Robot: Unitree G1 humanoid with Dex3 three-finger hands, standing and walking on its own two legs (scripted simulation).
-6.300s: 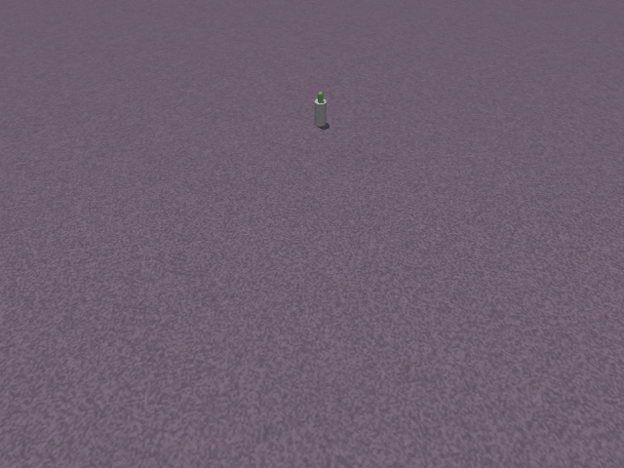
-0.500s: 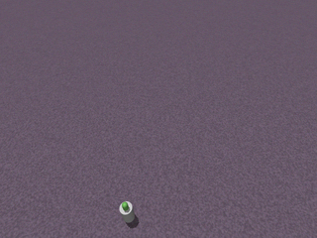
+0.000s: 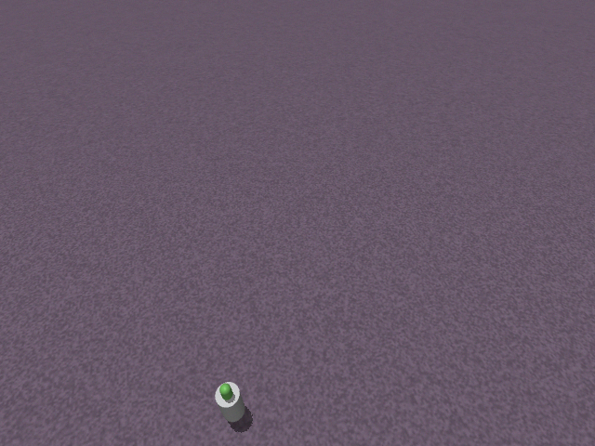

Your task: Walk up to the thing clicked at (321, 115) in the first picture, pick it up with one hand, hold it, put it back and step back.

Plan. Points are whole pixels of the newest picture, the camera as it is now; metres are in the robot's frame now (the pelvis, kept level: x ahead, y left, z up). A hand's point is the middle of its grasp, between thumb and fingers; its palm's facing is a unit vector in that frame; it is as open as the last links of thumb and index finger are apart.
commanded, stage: walk up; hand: left
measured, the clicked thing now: (229, 399) +0.43 +0.21 -0.68
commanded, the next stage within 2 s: stand in 0.10 s
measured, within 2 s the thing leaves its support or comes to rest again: neither
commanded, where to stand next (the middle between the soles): +0.08 +0.01 m, yaw -1 degrees
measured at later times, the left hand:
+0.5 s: hand out of the picture +0.09 +0.25 -0.15, palm faces -0.01 -0.94 -0.34, open 7.4 cm
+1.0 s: hand out of the picture +0.11 +0.24 -0.15, palm faces -0.01 -0.94 -0.35, open 7.4 cm
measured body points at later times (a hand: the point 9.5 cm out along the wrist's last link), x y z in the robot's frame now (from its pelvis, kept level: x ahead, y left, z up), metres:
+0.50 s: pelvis +0.02 -0.01 +0.00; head +0.03 -0.01 +0.45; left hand +0.09 +0.30 -0.13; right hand +0.10 -0.31 -0.13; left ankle +0.03 +0.13 -0.75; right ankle +0.01 -0.14 -0.75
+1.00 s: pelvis +0.03 -0.01 +0.00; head +0.04 -0.01 +0.45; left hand +0.11 +0.29 -0.13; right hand +0.11 -0.31 -0.13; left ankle +0.03 +0.13 -0.75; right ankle +0.01 -0.14 -0.75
